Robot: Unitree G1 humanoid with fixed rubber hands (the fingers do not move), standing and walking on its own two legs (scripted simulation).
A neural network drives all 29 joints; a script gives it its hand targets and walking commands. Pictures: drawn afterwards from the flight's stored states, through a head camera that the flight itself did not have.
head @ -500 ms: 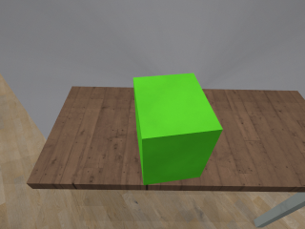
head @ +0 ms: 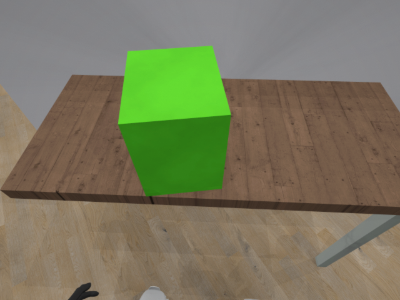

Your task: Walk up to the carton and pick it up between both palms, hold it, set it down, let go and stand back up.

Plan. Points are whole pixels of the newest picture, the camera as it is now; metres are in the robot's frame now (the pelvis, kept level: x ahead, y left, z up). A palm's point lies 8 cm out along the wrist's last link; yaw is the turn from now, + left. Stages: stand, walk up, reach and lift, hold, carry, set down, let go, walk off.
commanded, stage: walk up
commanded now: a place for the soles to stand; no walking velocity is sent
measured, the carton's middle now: (177, 124) +0.48 +0.04 +0.07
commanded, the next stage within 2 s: stand in 1.96 s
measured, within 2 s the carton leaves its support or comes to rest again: neither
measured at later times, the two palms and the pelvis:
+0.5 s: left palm out of the picture -0.03 +0.27 -0.10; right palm out of the picture +0.06 -0.23 -0.09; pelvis -0.02 +0.01 +0.03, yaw +7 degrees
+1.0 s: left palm out of the picture +0.03 +0.26 -0.10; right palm out of the picture +0.06 -0.23 -0.10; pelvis +0.02 +0.01 +0.04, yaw +5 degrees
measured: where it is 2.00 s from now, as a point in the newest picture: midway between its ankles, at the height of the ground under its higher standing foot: outside the picture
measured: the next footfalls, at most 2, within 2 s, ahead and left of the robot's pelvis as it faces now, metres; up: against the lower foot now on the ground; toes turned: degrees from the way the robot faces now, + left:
left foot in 0.34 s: +0.01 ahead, +0.13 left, +0.00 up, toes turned +9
right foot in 0.62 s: +0.07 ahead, -0.09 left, +0.00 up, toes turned +7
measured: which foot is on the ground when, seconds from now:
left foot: up 0.00-0.32, down 0.34-1.00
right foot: down 0.00-0.36, up 0.38-0.60, down 0.62-1.00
